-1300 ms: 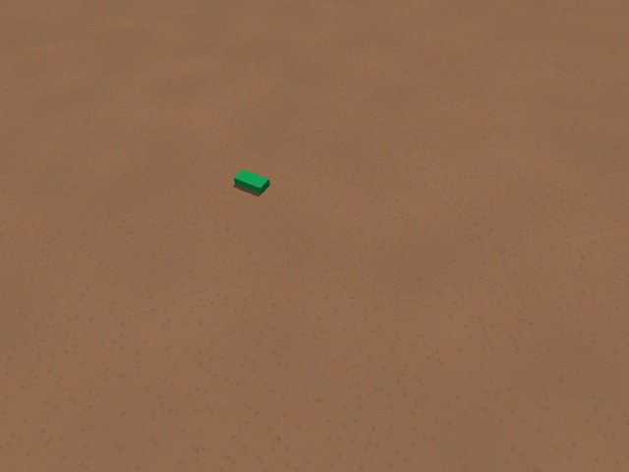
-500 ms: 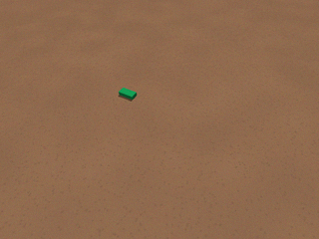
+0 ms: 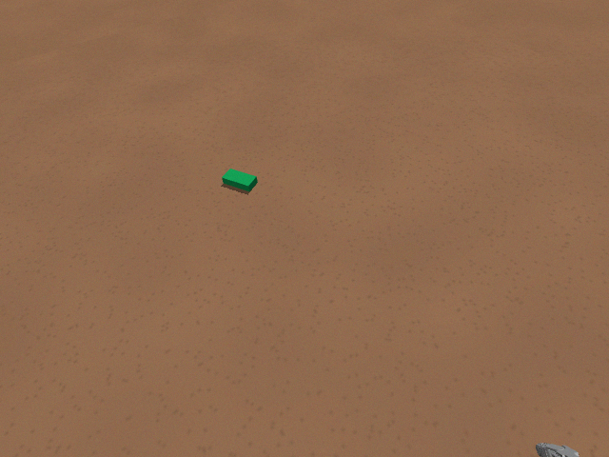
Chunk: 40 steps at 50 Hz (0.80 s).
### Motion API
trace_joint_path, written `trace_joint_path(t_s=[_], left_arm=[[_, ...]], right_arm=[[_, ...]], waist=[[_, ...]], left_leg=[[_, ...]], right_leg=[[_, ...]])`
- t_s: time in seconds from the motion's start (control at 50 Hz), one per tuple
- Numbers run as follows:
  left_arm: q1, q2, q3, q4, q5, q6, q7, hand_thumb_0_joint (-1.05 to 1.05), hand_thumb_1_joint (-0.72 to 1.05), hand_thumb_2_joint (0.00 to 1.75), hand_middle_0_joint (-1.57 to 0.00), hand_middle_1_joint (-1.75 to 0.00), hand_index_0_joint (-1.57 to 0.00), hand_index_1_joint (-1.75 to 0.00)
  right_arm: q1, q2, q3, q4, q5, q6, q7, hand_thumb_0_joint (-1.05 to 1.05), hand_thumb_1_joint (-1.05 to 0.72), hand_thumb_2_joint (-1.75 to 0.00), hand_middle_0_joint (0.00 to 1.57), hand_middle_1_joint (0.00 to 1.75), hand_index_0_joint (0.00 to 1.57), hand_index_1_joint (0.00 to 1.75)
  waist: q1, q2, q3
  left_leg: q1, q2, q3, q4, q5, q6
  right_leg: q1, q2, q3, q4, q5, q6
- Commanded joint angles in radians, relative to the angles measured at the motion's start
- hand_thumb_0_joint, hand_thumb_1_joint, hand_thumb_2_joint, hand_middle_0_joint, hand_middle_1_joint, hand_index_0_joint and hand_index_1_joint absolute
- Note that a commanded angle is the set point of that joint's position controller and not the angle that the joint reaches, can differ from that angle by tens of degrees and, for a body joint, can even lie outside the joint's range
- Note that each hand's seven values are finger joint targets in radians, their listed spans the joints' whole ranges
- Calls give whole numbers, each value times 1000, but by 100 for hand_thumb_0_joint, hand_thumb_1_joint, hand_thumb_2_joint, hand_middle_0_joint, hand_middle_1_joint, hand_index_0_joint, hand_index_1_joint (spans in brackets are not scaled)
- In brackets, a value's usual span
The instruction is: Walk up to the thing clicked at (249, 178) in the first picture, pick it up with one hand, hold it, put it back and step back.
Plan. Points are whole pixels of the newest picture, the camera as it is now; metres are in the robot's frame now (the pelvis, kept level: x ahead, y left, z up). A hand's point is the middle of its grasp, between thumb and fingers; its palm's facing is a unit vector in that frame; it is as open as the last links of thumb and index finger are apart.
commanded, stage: walk up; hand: left
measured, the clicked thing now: (239, 179) +1.47 +0.41 -0.76
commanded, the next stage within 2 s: none
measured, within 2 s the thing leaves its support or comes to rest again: neither
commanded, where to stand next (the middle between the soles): +1.03 +0.36 m, yaw -28 degrees
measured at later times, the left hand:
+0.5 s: hand (115, 337) +0.34 +0.37 -0.12, palm faces -0.25 -0.85 -0.47, open 7.4 cm
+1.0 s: hand (113, 261) +0.54 +0.47 -0.18, palm faces -0.33 -0.82 -0.47, open 7.4 cm
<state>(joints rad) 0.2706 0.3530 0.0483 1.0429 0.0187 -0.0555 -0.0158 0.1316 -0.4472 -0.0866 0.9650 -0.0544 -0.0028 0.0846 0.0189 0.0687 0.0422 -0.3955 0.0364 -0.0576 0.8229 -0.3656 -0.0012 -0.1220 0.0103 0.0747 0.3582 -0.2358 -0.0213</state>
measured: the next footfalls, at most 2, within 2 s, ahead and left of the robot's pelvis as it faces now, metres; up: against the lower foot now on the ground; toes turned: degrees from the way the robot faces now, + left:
left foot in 0.14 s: +0.16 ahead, +0.20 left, +0.00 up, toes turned -2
right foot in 0.52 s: +0.28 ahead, -0.04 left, +0.00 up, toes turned -17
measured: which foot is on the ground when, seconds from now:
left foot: up 0.00-0.12, down 0.14-0.54, up 0.56-0.86, down 0.88-1.00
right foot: down 0.00-0.14, up 0.16-0.50, down 0.52-0.90, up 0.92-1.00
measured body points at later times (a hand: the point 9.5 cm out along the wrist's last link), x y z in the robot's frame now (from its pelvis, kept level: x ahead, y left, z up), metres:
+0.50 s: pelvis +0.17 +0.10 -0.01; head +0.18 +0.07 +0.44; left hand +0.35 +0.41 -0.09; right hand +0.11 -0.22 -0.14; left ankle +0.12 +0.20 -0.74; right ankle +0.23 -0.03 -0.74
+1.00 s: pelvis +0.40 +0.19 -0.03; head +0.43 +0.20 +0.41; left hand +0.56 +0.51 -0.15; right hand +0.39 -0.16 -0.12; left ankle +0.50 +0.29 -0.74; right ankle +0.30 +0.04 -0.67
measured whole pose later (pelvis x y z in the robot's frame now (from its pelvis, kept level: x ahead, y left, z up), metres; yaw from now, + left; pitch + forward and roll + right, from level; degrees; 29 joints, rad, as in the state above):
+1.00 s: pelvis +0.40 +0.19 -0.03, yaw -18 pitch -2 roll -1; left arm 0.30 0.47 0.05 0.95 0.00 -0.06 0.04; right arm 0.23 -0.43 -0.12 0.78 -0.04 -0.02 0.10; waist -0.04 -0.01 0.08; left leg -0.43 0.09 0.10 0.77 -0.31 0.01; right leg -0.43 -0.06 0.08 1.19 -0.46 -0.05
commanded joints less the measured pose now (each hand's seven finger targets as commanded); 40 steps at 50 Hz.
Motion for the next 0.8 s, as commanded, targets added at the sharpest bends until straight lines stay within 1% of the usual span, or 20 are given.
trace_joint_path(t_s=[0.0,0.02,0.06,0.08,0.1,0.12,0.14,0.16,0.2,0.26,0.34,0.42,0.48,0.5,0.52,0.54,0.56,0.64,0.76,0.78], left_arm=[[-87,354,86,-139,0,-35,15,0,90,90,-20,-30,-20,-30],[-84,364,86,-147,3,-32,12,0,90,90,-20,-30,-20,-30],[-114,369,86,-161,6,-28,7,0,90,90,-20,-30,-20,-30],[-155,364,82,-171,7,-24,7,0,90,90,-20,-30,-20,-30],[-150,309,64,-182,19,-19,13,0,90,90,-20,-30,-20,-30],[-85,215,36,-178,15,-16,20,0,90,90,-20,-30,-20,-30],[-67,205,19,-181,-13,-15,35,0,90,90,-20,-30,-20,-30],[-74,291,25,-181,-12,-20,40,0,90,90,-20,-30,-20,-30],[23,342,49,-113,-29,-24,18,0,90,90,-20,-30,-20,-30],[32,329,58,-93,-28,-19,-8,0,90,90,-20,-30,-20,-30],[-82,289,57,-164,-17,-22,-23,0,90,90,-20,-30,-20,-30],[-102,268,60,-181,-20,-31,-21,0,90,90,-20,-30,-20,-30],[81,291,82,-140,-19,-42,4,0,90,90,-20,-30,-20,-30],[204,358,110,-126,-13,-48,19,0,90,90,-20,-30,-20,-30],[221,447,126,-153,-15,-53,33,0,90,90,-20,-30,-20,-30],[149,456,121,-174,-24,-47,39,0,90,90,-20,-30,-20,-30],[92,423,110,-193,-40,-45,43,0,90,90,-20,-30,-20,-30],[12,366,85,-228,-33,-60,44,0,90,90,-20,-30,-20,-30],[10,412,97,-251,-9,-81,46,0,90,90,-20,-30,-20,-30],[-19,427,98,-258,-4,-82,48,0,90,90,-20,-30,-20,-30]], right_arm=[[-45,-166,-65,-142,2,-15,25,0,-90,-90,20,30,20,30],[-54,-163,-69,-155,1,-14,28,0,-90,-90,20,30,20,30],[19,-157,-78,-149,7,-19,28,0,-90,-90,20,30,20,30],[121,-163,-92,-120,6,-20,22,0,-90,-90,20,30,20,30],[243,-207,-113,-84,2,-25,10,0,-90,-90,20,30,20,30],[351,-278,-129,-66,-12,-35,-5,0,-90,-90,20,30,20,30],[238,-345,-130,-121,-6,-48,-10,0,-90,-90,20,30,20,30],[112,-368,-133,-161,21,-48,-9,0,-90,-90,20,30,20,30],[45,-258,-101,-192,20,-51,-15,0,-90,-90,20,30,20,30],[66,-217,-85,-187,17,-58,-13,0,-90,-90,20,30,20,30],[123,-234,-84,-194,15,-60,-10,0,-90,-90,20,30,20,30],[133,-219,-75,-217,13,-50,-2,0,-90,-90,20,30,20,30],[111,-171,-50,-250,19,-40,-2,0,-90,-90,20,30,20,30],[126,-130,-34,-268,19,-45,-4,0,-90,-90,20,30,20,30],[166,-117,-23,-285,20,-39,-3,0,-90,-90,20,30,20,30],[139,-223,-50,-266,14,-24,-14,0,-90,-90,20,30,20,30],[120,-230,-54,-242,18,-21,-19,0,-90,-90,20,30,20,30],[194,-191,-55,-199,13,-15,-1,0,-90,-90,20,30,20,30],[82,-169,-75,-246,8,-12,36,0,-90,-90,20,30,20,30],[91,-174,-83,-249,9,-14,40,0,-90,-90,20,30,20,30]], waist=[[-23,-258,34],[-22,-251,44],[-68,-226,24],[-137,-184,-3],[-200,-37,-52],[-236,255,-108],[-172,324,-46],[-126,197,1],[-44,86,-6],[-47,124,32],[-74,76,77],[-76,15,46],[45,-111,-68],[111,-270,-137],[92,-383,-166],[69,-225,-123],[49,-129,-51],[-33,-166,17],[-23,-215,39],[-46,-220,35]], left_leg=[[-67,58,-19,-75,-5,-17],[-10,49,5,-124,-9,-13],[157,25,53,-219,37,-2],[331,12,78,-271,121,11],[548,3,54,-289,82,19],[588,130,-141,-474,-225,43],[408,372,-576,-714,-562,122],[251,422,-653,-754,-635,213],[244,298,-377,-654,-444,197],[200,214,-156,-659,-260,199],[219,268,-115,-656,-143,242],[202,218,1,-574,14,186],[36,134,140,-227,298,104],[-106,47,197,63,214,48],[-351,-57,124,271,-192,1],[-355,35,-53,347,-187,-8],[-343,71,-60,347,-133,-14],[-198,100,-21,233,1,-9],[-76,118,52,-16,129,-11],[-3,116,61,-41,156,-3]], right_leg=[[-86,-225,245,-172,-310,-166],[-145,-211,229,-152,-305,-162],[-259,-184,187,-70,-284,-149],[-384,-169,158,29,-323,-127],[-543,-104,123,246,-347,-99],[-621,45,11,606,-401,-74],[-716,74,-27,832,-353,-51],[-632,-28,42,861,-274,-61],[-542,-82,1,784,-171,-34],[-448,-93,-71,615,-127,11],[-400,-114,-76,409,-95,8],[-253,-60,-150,278,-19,-11],[162,-12,-172,149,35,-47],[325,-138,43,49,-139,-87],[426,-413,556,-77,-275,-202],[292,-481,667,-72,-363,-299],[200,-433,524,-72,-317,-287],[-45,-272,173,-26,35,-203],[-224,-243,65,-11,-35,-185],[-283,-247,62,0,-71,-176]])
